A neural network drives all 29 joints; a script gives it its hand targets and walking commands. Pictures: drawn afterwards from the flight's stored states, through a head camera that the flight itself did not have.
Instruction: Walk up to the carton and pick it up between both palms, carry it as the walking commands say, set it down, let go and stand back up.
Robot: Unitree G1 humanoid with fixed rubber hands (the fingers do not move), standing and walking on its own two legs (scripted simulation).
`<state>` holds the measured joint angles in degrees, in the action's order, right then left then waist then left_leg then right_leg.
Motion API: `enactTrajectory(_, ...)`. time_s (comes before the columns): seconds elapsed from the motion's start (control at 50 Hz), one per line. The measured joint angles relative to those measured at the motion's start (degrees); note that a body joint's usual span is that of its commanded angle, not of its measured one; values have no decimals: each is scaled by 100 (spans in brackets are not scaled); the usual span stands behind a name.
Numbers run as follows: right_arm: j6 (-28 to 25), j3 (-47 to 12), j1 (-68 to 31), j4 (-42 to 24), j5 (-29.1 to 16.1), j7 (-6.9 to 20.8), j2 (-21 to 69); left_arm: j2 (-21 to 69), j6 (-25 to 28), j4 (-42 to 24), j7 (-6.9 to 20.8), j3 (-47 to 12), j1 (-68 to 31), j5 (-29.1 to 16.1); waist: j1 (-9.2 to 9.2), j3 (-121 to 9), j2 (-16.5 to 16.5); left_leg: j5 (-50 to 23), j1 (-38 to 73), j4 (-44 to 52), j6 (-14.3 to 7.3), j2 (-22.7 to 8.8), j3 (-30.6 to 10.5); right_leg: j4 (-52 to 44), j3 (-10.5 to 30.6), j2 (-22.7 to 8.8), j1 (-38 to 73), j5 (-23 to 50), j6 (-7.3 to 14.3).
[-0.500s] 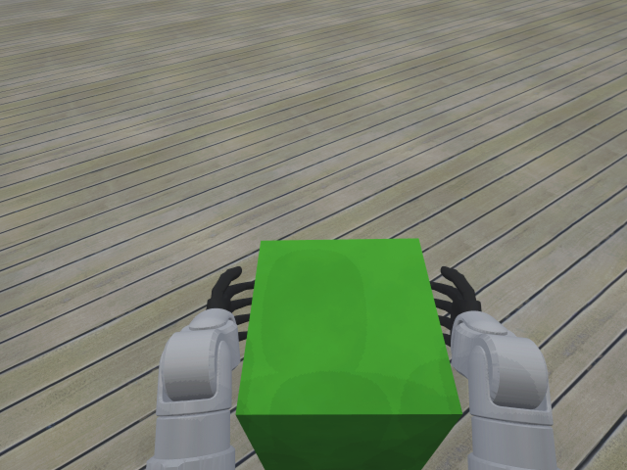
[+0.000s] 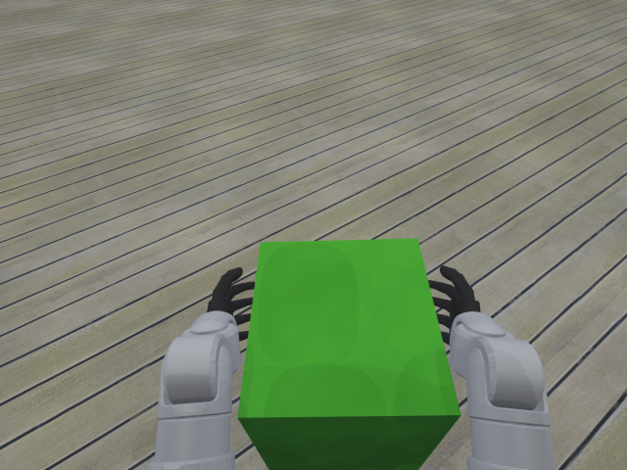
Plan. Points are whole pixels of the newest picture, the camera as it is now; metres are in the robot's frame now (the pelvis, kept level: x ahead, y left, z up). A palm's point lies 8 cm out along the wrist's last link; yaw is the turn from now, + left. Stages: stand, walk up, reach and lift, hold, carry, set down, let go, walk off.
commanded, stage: carry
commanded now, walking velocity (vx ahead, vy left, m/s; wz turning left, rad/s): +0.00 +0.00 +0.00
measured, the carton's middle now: (341, 361) +0.27 +0.00 +0.00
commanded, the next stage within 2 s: none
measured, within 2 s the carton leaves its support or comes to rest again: neither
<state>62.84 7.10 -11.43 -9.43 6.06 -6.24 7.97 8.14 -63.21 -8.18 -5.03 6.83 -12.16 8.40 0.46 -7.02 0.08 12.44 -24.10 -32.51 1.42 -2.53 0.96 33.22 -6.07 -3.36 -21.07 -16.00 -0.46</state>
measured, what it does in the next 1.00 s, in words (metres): stands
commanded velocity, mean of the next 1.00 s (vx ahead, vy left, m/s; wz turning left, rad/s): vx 0.00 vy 0.00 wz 0.00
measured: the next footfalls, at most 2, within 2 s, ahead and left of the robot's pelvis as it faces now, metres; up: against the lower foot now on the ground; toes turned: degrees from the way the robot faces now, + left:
left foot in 1.94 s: +0.02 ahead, +0.04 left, +0.00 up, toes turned -7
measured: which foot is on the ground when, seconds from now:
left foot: down 0.00-1.00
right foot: down 0.00-1.00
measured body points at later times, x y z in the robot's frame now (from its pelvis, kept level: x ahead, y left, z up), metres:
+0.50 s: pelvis -0.01 +0.01 +0.00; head -0.03 +0.01 +0.45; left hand +0.29 +0.15 +0.08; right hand +0.28 -0.14 +0.08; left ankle +0.04 +0.13 -0.73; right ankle +0.01 -0.12 -0.73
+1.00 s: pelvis -0.01 +0.00 +0.00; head -0.03 +0.00 +0.45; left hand +0.29 +0.15 +0.08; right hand +0.28 -0.15 +0.08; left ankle +0.04 +0.13 -0.73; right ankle +0.01 -0.12 -0.73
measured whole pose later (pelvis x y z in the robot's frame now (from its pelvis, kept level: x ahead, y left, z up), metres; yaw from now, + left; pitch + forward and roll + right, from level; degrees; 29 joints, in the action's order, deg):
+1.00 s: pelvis -0.01 +0.00 +0.00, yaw +0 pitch +3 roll +0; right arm 63.7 7.8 -12.4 -9.9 6.1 -6.4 8.1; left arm 8.3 -63.7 -8.1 -5.0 7.1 -13.1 8.5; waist 0.0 -7.6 0.4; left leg 11.9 -24.0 -32.4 1.4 -2.6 1.4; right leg 33.8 -6.1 -3.7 -21.2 -15.8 -0.6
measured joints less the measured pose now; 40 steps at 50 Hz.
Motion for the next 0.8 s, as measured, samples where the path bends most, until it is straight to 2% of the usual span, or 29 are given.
enactTrajectory(0.2, -36, 19, -22, -58, -8, 5, 6, 11, 9, -46, -12, 21, -62, -14, -60, -12, 12, -55, -11, 0, -18, -13, 1, -42, -16, 4, 13, 76, -14)
enactTrajectory(0.4, 154, 86, -117, 2, -1, 9, 21, 17, -159, -22, -5, 34, -93, 31, -54, -55, 29, -100, 2, 55, -45, 1, 38, -96, 15, -15, 14, 133, -39)
enactTrajectory(0.58, 124, 117, -221, -13, 9, 12, 43, 40, -150, -60, -2, 120, -202, 33, -12, -8, -14, -106, -45, 60, -40, 2, 41, -80, 16, -22, -41, 125, -37)
enactTrajectory(0.8, 105, 22, -11, -109, 1, 27, 4, 7, -142, -117, -3, -20, -38, 26, -54, -19, 39, -72, -42, 26, -13, -8, 28, -8, -6, -26, -45, 58, -22)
